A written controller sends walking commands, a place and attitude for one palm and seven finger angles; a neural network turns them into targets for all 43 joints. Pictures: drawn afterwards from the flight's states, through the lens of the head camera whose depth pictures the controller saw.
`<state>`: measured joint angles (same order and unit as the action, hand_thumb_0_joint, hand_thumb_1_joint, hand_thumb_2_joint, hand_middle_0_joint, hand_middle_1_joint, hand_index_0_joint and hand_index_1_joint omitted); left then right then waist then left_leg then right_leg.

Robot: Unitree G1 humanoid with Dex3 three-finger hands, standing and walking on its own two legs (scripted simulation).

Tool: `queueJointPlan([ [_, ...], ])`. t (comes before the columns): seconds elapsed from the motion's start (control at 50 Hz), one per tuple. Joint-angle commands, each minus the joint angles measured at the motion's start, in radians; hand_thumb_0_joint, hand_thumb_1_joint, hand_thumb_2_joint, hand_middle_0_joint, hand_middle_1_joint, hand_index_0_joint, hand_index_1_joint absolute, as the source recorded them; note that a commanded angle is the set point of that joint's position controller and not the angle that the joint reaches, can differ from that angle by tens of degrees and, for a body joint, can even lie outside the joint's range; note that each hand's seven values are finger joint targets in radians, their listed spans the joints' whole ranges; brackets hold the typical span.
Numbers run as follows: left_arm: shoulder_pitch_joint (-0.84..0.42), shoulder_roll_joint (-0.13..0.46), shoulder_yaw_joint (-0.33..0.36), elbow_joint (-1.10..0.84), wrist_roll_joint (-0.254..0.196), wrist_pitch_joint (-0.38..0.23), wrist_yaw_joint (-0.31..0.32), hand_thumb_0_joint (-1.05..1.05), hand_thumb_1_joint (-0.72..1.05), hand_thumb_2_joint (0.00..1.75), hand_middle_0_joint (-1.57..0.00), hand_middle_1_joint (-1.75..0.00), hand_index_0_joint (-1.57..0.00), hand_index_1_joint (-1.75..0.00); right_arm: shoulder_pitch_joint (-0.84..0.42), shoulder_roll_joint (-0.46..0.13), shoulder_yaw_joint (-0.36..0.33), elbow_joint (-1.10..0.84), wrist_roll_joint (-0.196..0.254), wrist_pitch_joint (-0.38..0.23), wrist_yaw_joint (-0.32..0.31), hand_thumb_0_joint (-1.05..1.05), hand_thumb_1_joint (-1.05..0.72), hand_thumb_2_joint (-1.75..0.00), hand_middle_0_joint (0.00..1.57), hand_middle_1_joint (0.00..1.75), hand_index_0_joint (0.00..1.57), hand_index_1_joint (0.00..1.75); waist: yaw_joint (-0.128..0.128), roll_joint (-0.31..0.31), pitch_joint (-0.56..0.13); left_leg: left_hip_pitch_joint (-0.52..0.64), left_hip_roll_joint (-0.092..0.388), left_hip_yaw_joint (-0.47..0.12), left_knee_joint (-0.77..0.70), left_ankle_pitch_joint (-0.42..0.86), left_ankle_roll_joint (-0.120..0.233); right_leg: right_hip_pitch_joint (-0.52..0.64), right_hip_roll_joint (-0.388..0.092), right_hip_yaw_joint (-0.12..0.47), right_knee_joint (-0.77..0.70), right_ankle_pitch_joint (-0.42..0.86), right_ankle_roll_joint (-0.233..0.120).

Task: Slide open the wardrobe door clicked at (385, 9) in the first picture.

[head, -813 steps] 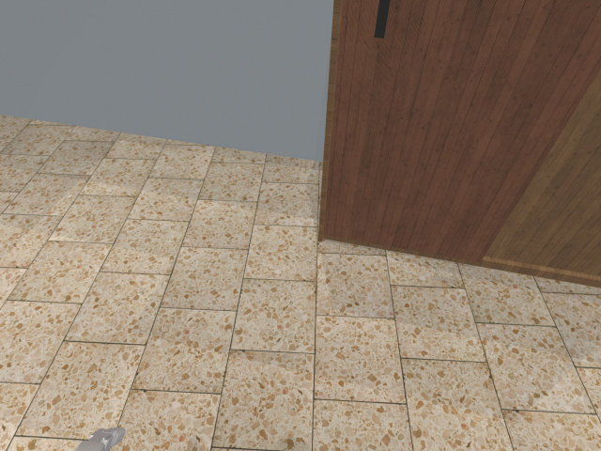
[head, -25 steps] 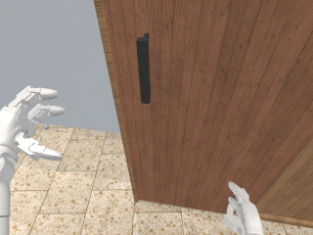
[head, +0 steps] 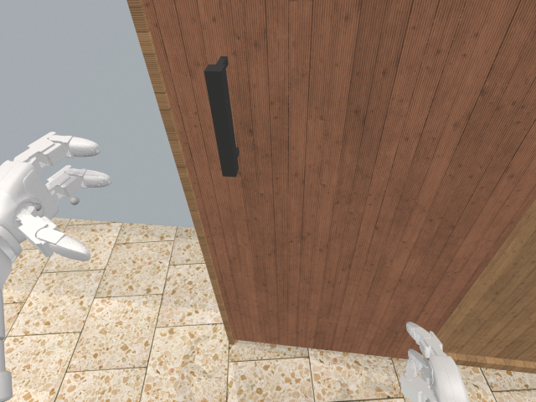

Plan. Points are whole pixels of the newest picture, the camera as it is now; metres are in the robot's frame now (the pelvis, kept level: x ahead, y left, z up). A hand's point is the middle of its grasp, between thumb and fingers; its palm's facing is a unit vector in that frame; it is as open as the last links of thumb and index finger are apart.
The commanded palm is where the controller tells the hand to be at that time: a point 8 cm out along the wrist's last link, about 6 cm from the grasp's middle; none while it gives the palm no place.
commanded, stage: raise the hand with hooked fingers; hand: left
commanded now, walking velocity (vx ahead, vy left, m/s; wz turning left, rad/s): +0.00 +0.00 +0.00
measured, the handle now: (226, 119) +0.48 +0.12 +0.22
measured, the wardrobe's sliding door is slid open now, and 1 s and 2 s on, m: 0.00 0.00 0.00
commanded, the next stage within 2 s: move the hooked fingers beside the handle in 0.26 s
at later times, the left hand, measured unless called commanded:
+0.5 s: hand (64, 180) +0.29 +0.28 +0.24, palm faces +0.10 -0.99 -0.08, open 13.9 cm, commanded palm +0.26 +0.30 +0.24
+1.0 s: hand (107, 179) +0.32 +0.25 +0.21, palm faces +0.03 -1.00 -0.09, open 13.9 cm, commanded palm +0.30 +0.29 +0.23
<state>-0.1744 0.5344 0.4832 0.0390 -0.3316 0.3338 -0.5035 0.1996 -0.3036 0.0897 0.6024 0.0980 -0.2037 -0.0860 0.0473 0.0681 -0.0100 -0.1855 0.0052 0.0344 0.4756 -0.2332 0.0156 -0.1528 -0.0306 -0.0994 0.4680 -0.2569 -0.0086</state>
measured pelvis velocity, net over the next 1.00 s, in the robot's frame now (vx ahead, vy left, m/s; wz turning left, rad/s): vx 0.01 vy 0.00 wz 0.01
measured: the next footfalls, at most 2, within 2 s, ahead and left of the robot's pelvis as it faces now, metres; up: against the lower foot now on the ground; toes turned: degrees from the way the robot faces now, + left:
none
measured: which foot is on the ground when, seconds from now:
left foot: down 0.00-1.00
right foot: down 0.00-1.00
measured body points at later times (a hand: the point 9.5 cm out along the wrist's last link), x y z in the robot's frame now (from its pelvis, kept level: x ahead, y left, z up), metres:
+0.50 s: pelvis +0.01 -0.01 +0.00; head -0.02 -0.04 +0.45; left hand +0.28 +0.33 +0.24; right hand +0.22 -0.23 -0.06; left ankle +0.02 +0.11 -0.74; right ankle +0.00 -0.11 -0.74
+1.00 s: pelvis +0.01 +0.00 +0.00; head -0.01 -0.02 +0.45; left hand +0.32 +0.30 +0.22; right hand +0.21 -0.22 -0.07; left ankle +0.02 +0.11 -0.74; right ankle +0.00 -0.11 -0.74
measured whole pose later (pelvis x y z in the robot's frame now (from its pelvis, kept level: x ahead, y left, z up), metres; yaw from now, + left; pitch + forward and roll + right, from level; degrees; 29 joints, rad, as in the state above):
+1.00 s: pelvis +0.01 +0.00 +0.00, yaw +1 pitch -3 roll +0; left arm -0.31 0.45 0.39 0.09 -0.28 0.34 -0.37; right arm 0.19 -0.28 0.09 0.62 0.10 -0.19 -0.10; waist 0.06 0.06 -0.01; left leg -0.19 0.00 0.03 0.49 -0.26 0.02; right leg -0.16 -0.04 -0.10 0.48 -0.28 0.00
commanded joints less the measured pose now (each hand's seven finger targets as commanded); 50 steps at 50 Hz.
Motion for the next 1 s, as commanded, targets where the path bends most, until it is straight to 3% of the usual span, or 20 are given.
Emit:
queueJointPlan([
  [0.0, -0.328, 0.397, 0.258, -0.281, -0.06, -0.159, 0.068, 0.0, -0.5, 0.3, -0.3, -1.2, -0.3, -1.2, -0.174, -0.074, -0.037, -0.186, -0.011, -0.086, -0.01, 0.0, -0.9, -0.9, 0.2, 0.3, 0.2, 0.3, 0.037, 0.045, -0.23, 0.122, -0.012, -0.069, -0.055, 0.167, 0.015, 0.018, 0.025, 0.036, -0.074, 0.176, -0.021],
  [0.02, -0.313, 0.409, 0.27, -0.246, -0.055, -0.15, 0.082, 0.0, -0.5, 0.3, -0.3, -1.2, -0.3, -1.2, -0.17, -0.076, -0.042, -0.171, -0.013, -0.083, -0.007, 0.0, -0.9, -0.9, 0.2, 0.3, 0.2, 0.3, 0.044, 0.064, -0.183, 0.101, -0.011, -0.064, -0.05, 0.159, 0.015, 0.009, 0.02, 0.053, -0.092, 0.168, -0.024],
  [0.08, -0.342, 0.307, 0.161, -0.103, -0.03, -0.081, 0.09, 0.0, -0.5, 0.3, -0.3, -1.2, -0.3, -1.2, -0.158, -0.089, -0.044, -0.148, 0.0, -0.078, -0.013, 0.0, -0.9, -0.9, 0.2, 0.3, 0.2, 0.3, 0.009, 0.086, -0.068, 0.064, -0.005, -0.057, -0.061, 0.101, 0.01, -0.064, 0.009, 0.053, -0.099, 0.121, -0.018],
  [0.12, -0.332, 0.257, 0.083, -0.035, -0.016, -0.032, 0.071, 0.0, -0.5, 0.3, -0.3, -1.2, -0.3, -1.2, -0.152, -0.098, -0.05, -0.149, 0.008, -0.074, -0.015, 0.0, -0.9, -0.9, 0.2, 0.3, 0.2, 0.3, 0.002, 0.016, -0.046, 0.05, 0.0, -0.06, -0.049, 0.099, 0.013, -0.072, 0.003, 0.075, -0.106, 0.129, -0.011],
  [0.18, -0.394, 0.242, 0.01, -0.105, 0.005, -0.015, 0.034, 0.0, -0.5, 0.3, -0.3, -1.2, -0.3, -1.2, -0.157, -0.101, -0.052, -0.169, 0.017, -0.072, -0.02, 0.0, -0.9, -0.9, 0.2, 0.3, 0.2, 0.3, -0.017, 0.008, -0.123, 0.088, -0.006, -0.06, -0.03, 0.102, 0.021, -0.071, 0.001, 0.078, -0.086, 0.142, 0.0],
  [0.22, -0.392, 0.277, 0.042, -0.2, -0.008, -0.051, 0.023, 0.0, -0.5, 0.3, -0.3, -1.2, -0.3, -1.2, -0.171, -0.09, -0.047, -0.184, 0.011, -0.075, -0.021, 0.0, -0.9, -0.9, 0.2, 0.3, 0.2, 0.3, -0.006, -0.015, -0.194, 0.116, -0.007, -0.063, -0.015, 0.143, 0.023, -0.023, 0.0, 0.084, -0.073, 0.19, -0.001],
  [0.28, -0.359, 0.358, 0.17, -0.265, -0.043, -0.116, 0.022, 0.0, -0.5, 0.3, -0.3, -1.2, -0.3, -1.2, -0.182, -0.083, -0.044, -0.189, 0.001, -0.08, -0.025, 0.0, -0.9, -0.9, 0.2, 0.3, 0.2, 0.3, 0.015, -0.037, -0.302, 0.136, -0.017, -0.063, -0.002, 0.188, 0.027, 0.047, 0.002, 0.078, -0.05, 0.266, 0.006],
  [0.32, -0.3, 0.411, 0.246, -0.229, -0.059, -0.136, 0.036, 0.0, -0.5, 0.3, -0.3, -1.2, -0.3, -1.2, -0.175, -0.08, -0.043, -0.176, -0.006, -0.078, -0.021, 0.0, -0.9, -0.9, 0.2, 0.3, 0.2, 0.3, 0.035, -0.037, -0.271, 0.111, -0.015, -0.061, -0.002, 0.191, 0.024, 0.054, 0.002, 0.083, -0.062, 0.283, 0.009],
  [0.42, -0.326, 0.306, 0.15, -0.013, -0.037, -0.066, 0.059, 0.0, -0.5, 0.3, -0.3, -1.2, -0.3, -1.2, -0.159, -0.093, -0.048, -0.143, 0.005, -0.066, -0.015, 0.0, -0.9, -0.9, 0.2, 0.3, 0.2, 0.3, 0.012, -0.038, -0.075, 0.048, -0.004, -0.062, -0.018, 0.142, 0.017, -0.064, -0.003, 0.08, -0.08, 0.224, 0.006],
  [0.5, -0.424, 0.234, 0.01, -0.097, 0.004, -0.029, 0.047, 0.0, -0.5, 0.3, -0.3, -1.2, -0.3, -1.2, -0.163, -0.088, -0.047, -0.177, 0.015, -0.066, -0.021, 0.0, -0.9, -0.9, 0.2, 0.3, 0.2, 0.3, -0.013, 0.061, -0.138, 0.101, -0.01, -0.06, -0.021, 0.136, 0.019, -0.082, 0.001, 0.061, -0.059, 0.189, -0.004],
  [0.52, -0.436, 0.214, -0.022, -0.13, 0.005, -0.041, 0.041, 0.0, -0.5, 0.3, -0.3, -1.2, -0.3, -1.2, -0.166, -0.084, -0.045, -0.179, 0.013, -0.066, -0.021, 0.0, -0.9, -0.9, 0.2, 0.3, 0.2, 0.3, -0.019, 0.024, -0.144, 0.112, -0.005, -0.065, -0.014, 0.155, 0.019, -0.071, 0.0, 0.067, -0.06, 0.214, -0.007],
  [0.56, -0.495, 0.225, -0.013, -0.226, -0.001, -0.079, 0.044, 0.0, -0.5, 0.3, -0.3, -1.2, -0.3, -1.2, -0.17, -0.078, -0.044, -0.187, 0.009, -0.073, -0.028, 0.0, -0.9, -0.9, 0.2, 0.3, 0.2, 0.3, -0.023, 0.018, -0.224, 0.156, -0.011, -0.071, -0.014, 0.166, 0.026, -0.052, 0.009, 0.054, -0.049, 0.217, -0.008],
  [0.6, -0.477, 0.271, 0.064, -0.26, -0.022, -0.123, 0.056, 0.0, -0.5, 0.3, -0.3, -1.2, -0.3, -1.2, -0.163, -0.074, -0.045, -0.183, 0.001, -0.081, -0.032, 0.0, -0.9, -0.9, 0.2, 0.3, 0.2, 0.3, -0.009, -0.017, -0.298, 0.186, -0.012, -0.075, -0.014, 0.197, 0.026, -0.011, 0.016, 0.043, -0.04, 0.249, -0.006],
  [0.62, -0.44, 0.307, 0.107, -0.269, -0.031, -0.139, 0.066, 0.0, -0.5, 0.3, -0.3, -1.2, -0.3, -1.2, -0.163, -0.075, -0.043, -0.173, -0.005, -0.08, -0.03, 0.0, -0.9, -0.9, 0.2, 0.3, 0.2, 0.3, 0.008, -0.021, -0.301, 0.178, -0.01, -0.075, -0.013, 0.223, 0.024, 0.015, 0.019, 0.044, -0.045, 0.273, -0.009],
  [0.66, -0.409, 0.305, 0.149, -0.246, -0.039, -0.149, 0.091, 0.0, -0.5, 0.3, -0.3, -1.2, -0.3, -1.2, -0.166, -0.068, -0.042, -0.168, -0.007, -0.083, -0.026, 0.0, -0.9, -0.9, 0.2, 0.3, 0.2, 0.3, 0.021, -0.006, -0.297, 0.164, -0.012, -0.072, -0.024, 0.236, 0.021, 0.024, 0.016, 0.034, -0.034, 0.292, -0.012],
  [0.72, -0.351, 0.281, 0.142, -0.11, -0.018, -0.093, 0.128, 0.0, -0.5, 0.3, -0.3, -1.2, -0.3, -1.2, -0.16, -0.073, -0.046, -0.144, -0.006, -0.067, -0.015, 0.0, -0.9, -0.9, 0.2, 0.3, 0.2, 0.3, 0.032, -0.007, -0.177, 0.1, -0.007, -0.065, -0.04, 0.224, 0.014, -0.012, 0.014, 0.03, -0.051, 0.278, -0.016],
  [0.78, -0.369, 0.226, 0.067, -0.048, 0.008, -0.015, 0.139, 0.0, -0.5, 0.3, -0.3, -1.2, -0.3, -1.2, -0.163, -0.082, -0.046, -0.15, 0.006, -0.045, -0.012, 0.0, -0.9, -0.9, 0.2, 0.3, 0.2, 0.3, 0.009, -0.005, -0.114, 0.066, -0.005, -0.059, -0.05, 0.187, 0.012, -0.055, 0.009, 0.027, -0.054, 0.237, -0.01],
  [0.82, -0.394, 0.187, 0.013, -0.075, 0.015, -0.001, 0.129, 0.0, -0.5, 0.3, -0.3, -1.2, -0.3, -1.2, -0.166, -0.082, -0.05, -0.162, 0.007, -0.043, -0.009, 0.0, -0.9, -0.9, 0.2, 0.3, 0.2, 0.3, 0.0, -0.031, -0.13, 0.085, 0.0, -0.063, -0.04, 0.202, 0.016, -0.049, 0.008, 0.036, -0.057, 0.253, -0.012],
  [0.9, -0.58, 0.145, -0.072, -0.222, 0.019, -0.063, 0.117, 0.0, -0.5, 0.3, -0.3, -1.2, -0.3, -1.2, -0.172, -0.069, -0.044, -0.177, 0.005, -0.051, -0.023, 0.0, -0.9, -0.9, 0.2, 0.3, 0.2, 0.3, -0.032, 0.034, -0.24, 0.173, -0.006, -0.073, -0.032, 0.178, 0.02, -0.065, 0.013, 0.033, -0.046, 0.207, -0.012],
  [0.98, -0.631, 0.194, -0.013, -0.158, 0.012, -0.125, 0.148, 0.0, -0.5, 0.3, -0.3, -1.2, -0.3, -1.2, -0.151, -0.073, -0.044, -0.14, -0.005, -0.057, -0.04, 0.0, -0.9, -0.9, 0.2, 0.3, 0.2, 0.3, -0.029, 0.001, -0.256, 0.18, -0.003, -0.088, -0.046, 0.149, 0.018, -0.058, 0.019, 0.035, -0.057, 0.166, -0.014],
])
